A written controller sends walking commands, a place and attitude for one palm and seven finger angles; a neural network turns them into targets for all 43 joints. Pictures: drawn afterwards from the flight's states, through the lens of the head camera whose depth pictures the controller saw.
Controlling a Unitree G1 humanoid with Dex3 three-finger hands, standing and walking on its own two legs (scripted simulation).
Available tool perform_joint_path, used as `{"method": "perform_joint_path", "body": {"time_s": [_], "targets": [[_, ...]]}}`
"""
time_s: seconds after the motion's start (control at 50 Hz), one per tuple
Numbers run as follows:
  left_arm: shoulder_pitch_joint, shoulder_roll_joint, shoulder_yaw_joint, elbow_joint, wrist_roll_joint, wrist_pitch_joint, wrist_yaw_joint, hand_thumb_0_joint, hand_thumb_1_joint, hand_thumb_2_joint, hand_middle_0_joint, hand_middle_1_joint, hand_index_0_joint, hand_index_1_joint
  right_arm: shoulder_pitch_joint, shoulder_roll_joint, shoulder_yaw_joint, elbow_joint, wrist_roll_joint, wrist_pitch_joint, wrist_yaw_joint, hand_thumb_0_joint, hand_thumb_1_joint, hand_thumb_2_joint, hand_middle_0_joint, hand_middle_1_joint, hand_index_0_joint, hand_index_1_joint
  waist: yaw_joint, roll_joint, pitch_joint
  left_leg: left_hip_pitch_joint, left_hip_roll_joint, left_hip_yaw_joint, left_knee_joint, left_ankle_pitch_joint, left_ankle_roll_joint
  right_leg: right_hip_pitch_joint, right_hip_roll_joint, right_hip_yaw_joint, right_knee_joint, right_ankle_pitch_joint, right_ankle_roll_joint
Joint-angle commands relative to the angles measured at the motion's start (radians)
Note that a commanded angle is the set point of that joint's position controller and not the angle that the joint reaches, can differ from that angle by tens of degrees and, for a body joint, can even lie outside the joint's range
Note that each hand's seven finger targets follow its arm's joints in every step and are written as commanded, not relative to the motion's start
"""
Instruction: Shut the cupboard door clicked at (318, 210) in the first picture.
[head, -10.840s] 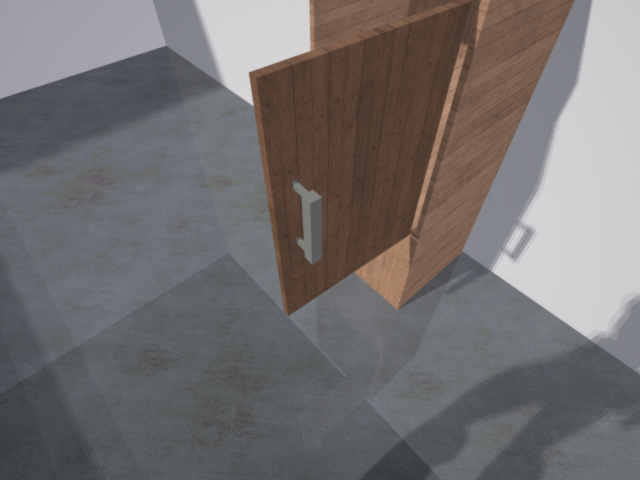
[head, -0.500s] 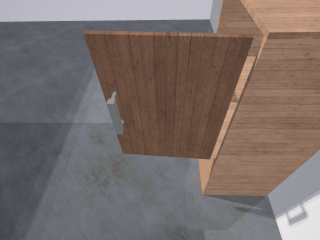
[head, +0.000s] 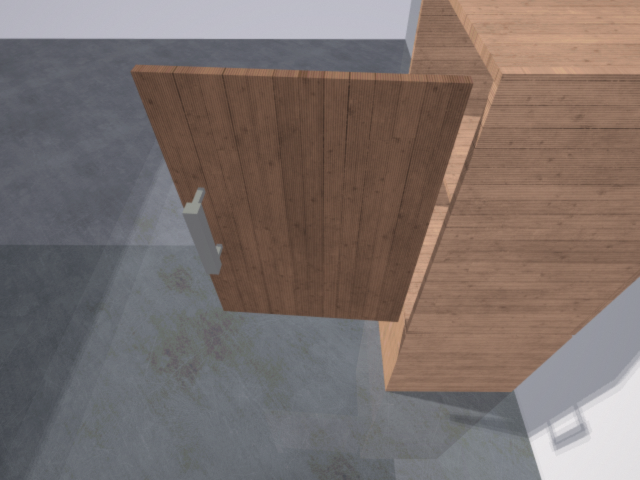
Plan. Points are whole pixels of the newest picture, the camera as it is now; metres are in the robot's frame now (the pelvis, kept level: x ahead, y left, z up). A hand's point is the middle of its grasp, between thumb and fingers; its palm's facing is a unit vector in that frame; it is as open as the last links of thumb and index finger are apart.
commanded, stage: look again from close up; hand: left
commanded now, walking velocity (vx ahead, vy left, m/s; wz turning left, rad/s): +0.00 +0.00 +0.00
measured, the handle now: (207, 232) +0.49 +0.23 -0.03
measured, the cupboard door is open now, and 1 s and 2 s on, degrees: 86 86 86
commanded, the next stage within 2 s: come to a stop and stand still in 0.10 s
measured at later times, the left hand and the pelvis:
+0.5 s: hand out of the picture +0.02 +0.16 -0.17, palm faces +0.00 -0.97 -0.22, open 7.4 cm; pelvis +0.00 -0.02 +0.00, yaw +1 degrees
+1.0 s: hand out of the picture +0.06 +0.24 -0.16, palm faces -0.01 -0.95 -0.31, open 7.4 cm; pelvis -0.02 +0.01 +0.00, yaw +1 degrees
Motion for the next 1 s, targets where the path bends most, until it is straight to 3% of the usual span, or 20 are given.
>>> {"method": "perform_joint_path", "body": {"time_s": [0.0,0.26,0.3,0.42,0.44,0.46,0.48,0.5,0.54,0.6,0.64,0.68,0.74,0.82,0.98], "targets": [[0.055,0.138,0.031,-0.025,-0.005,-0.019,0.007,0.000,0.900,0.900,-0.200,-0.300,-0.200,-0.300,0.038,-0.106,-0.025,-0.026,0.004,-0.014,-0.007,0.000,-0.900,-0.900,0.200,0.300,0.200,0.300,0.009,-0.013,-0.034,0.004,0.102,-0.084,-0.048,0.206,0.020,0.019,-0.102,0.098,-0.066,0.281,-0.035],[0.082,0.127,0.033,-0.021,-0.005,-0.021,0.012,0.000,0.900,0.900,-0.200,-0.300,-0.200,-0.300,0.051,-0.084,-0.026,-0.013,0.007,-0.006,-0.011,0.000,-0.900,-0.900,0.200,0.300,0.200,0.300,0.010,-0.010,-0.012,0.001,0.099,-0.069,-0.039,0.195,0.010,0.019,-0.107,0.109,-0.078,0.328,-0.042],[0.090,0.130,0.035,-0.021,-0.005,-0.023,0.012,0.000,0.900,0.900,-0.200,-0.300,-0.200,-0.300,0.055,-0.081,-0.027,-0.016,0.007,-0.006,-0.011,0.000,-0.900,-0.900,0.200,0.300,0.200,0.300,0.009,-0.013,-0.041,0.014,0.099,-0.067,-0.033,0.204,0.008,0.034,-0.110,0.112,-0.073,0.357,-0.043],[0.090,0.125,0.036,-0.020,-0.005,-0.023,0.012,0.000,0.900,0.900,-0.200,-0.300,-0.200,-0.300,0.055,-0.084,-0.029,-0.013,0.006,-0.007,-0.013,0.000,-0.900,-0.900,0.200,0.300,0.200,0.300,0.012,-0.014,-0.020,0.008,0.103,-0.071,-0.041,0.201,0.010,0.026,-0.103,0.102,-0.080,0.326,-0.042],[0.078,0.262,0.036,-0.089,0.009,-0.027,0.014,0.000,0.900,0.900,-0.200,-0.300,-0.200,-0.300,-0.004,-0.176,-0.050,-0.122,-0.004,-0.001,-0.009,0.000,-0.900,-0.900,0.200,0.300,0.200,0.300,-0.013,0.028,0.093,-0.019,0.065,-0.118,-0.031,0.222,0.014,-0.042,-0.065,0.093,-0.053,0.227,-0.038],[0.093,0.207,0.061,-0.096,0.000,-0.031,0.016,0.000,0.900,0.900,-0.200,-0.300,-0.200,-0.300,0.014,-0.189,-0.073,-0.137,-0.007,-0.019,-0.009,0.000,-0.900,-0.900,0.200,0.300,0.200,0.300,0.004,0.108,-0.048,-0.025,0.095,-0.109,0.054,0.234,0.019,-0.005,-0.104,0.120,-0.014,0.191,-0.045],[0.099,0.211,0.060,-0.103,-0.005,-0.038,0.016,0.000,0.900,0.900,-0.200,-0.300,-0.200,-0.300,0.006,-0.150,-0.075,-0.144,-0.005,-0.015,-0.012,0.000,-0.900,-0.900,0.200,0.300,0.200,0.300,0.002,0.086,-0.145,-0.008,0.077,-0.106,0.096,0.195,0.026,0.040,-0.123,0.154,-0.027,0.302,-0.060],[0.098,0.184,0.059,-0.104,-0.003,-0.039,0.017,0.000,0.900,0.900,-0.200,-0.300,-0.200,-0.300,0.021,-0.118,-0.072,-0.151,-0.003,-0.009,-0.013,0.000,-0.900,-0.900,0.200,0.300,0.200,0.300,-0.005,0.008,-0.155,-0.044,0.065,-0.092,0.112,0.096,0.017,0.053,-0.149,0.167,-0.056,0.261,-0.067],[0.087,0.180,0.053,-0.115,0.002,-0.041,0.020,0.000,0.900,0.900,-0.200,-0.300,-0.200,-0.300,0.024,-0.109,-0.064,-0.162,-0.006,0.003,-0.004,0.000,-0.900,-0.900,0.200,0.300,0.200,0.300,-0.003,-0.158,-0.066,-0.114,0.040,-0.072,0.124,0.012,0.010,0.032,-0.174,0.206,-0.103,0.255,-0.080],[0.043,0.211,0.065,-0.131,0.000,-0.044,0.019,0.000,0.900,0.900,-0.200,-0.300,-0.200,-0.300,0.013,-0.157,-0.077,-0.160,-0.002,-0.003,-0.002,0.000,-0.900,-0.900,0.200,0.300,0.200,0.300,-0.016,-0.082,-0.012,-0.079,0.060,-0.089,0.088,0.088,0.017,-0.028,-0.147,0.151,-0.084,0.267,-0.072],[0.044,0.202,0.059,-0.138,0.000,-0.038,0.018,0.000,0.900,0.900,-0.200,-0.300,-0.200,-0.300,0.007,-0.160,-0.071,-0.152,-0.002,-0.009,-0.002,0.000,-0.900,-0.900,0.200,0.300,0.200,0.300,-0.004,-0.031,-0.039,-0.044,0.080,-0.092,0.059,0.213,0.027,0.004,-0.113,0.107,-0.034,0.364,-0.059],[0.035,0.219,0.062,-0.139,-0.004,-0.033,0.016,0.000,0.900,0.900,-0.200,-0.300,-0.200,-0.300,-0.022,-0.189,-0.073,-0.157,0.000,-0.011,-0.004,0.000,-0.900,-0.900,0.200,0.300,0.200,0.300,-0.002,0.020,-0.052,-0.035,0.092,-0.108,0.047,0.259,0.030,0.011,-0.105,0.089,-0.017,0.341,-0.047],[0.024,0.220,0.056,-0.145,-0.001,-0.024,0.013,0.000,0.900,0.900,-0.200,-0.300,-0.200,-0.300,-0.053,-0.203,-0.066,-0.157,0.000,-0.010,0.000,0.000,-0.900,-0.900,0.200,0.300,0.200,0.300,0.011,-0.003,-0.035,-0.043,0.101,-0.111,0.024,0.263,0.036,0.011,-0.097,0.081,-0.033,0.280,-0.039],[-0.017,0.253,0.056,-0.148,-0.002,-0.018,0.006,0.000,0.900,0.900,-0.200,-0.300,-0.200,-0.300,-0.090,-0.243,-0.064,-0.157,-0.001,-0.009,0.004,0.000,-0.900,-0.900,0.200,0.300,0.200,0.300,0.005,0.001,-0.015,-0.050,0.101,-0.125,-0.019,0.155,0.036,-0.018,-0.098,0.088,-0.065,0.154,-0.028],[-0.041,0.272,0.048,-0.142,0.001,-0.010,-0.001,0.000,0.900,0.900,-0.200,-0.300,-0.200,-0.300,-0.123,-0.271,-0.057,-0.143,0.002,-0.011,0.011,0.000,-0.900,-0.900,0.200,0.300,0.200,0.300,0.007,0.011,-0.043,-0.036,0.109,-0.134,-0.061,0.121,0.039,-0.003,-0.101,0.080,-0.082,0.116,-0.017]]}}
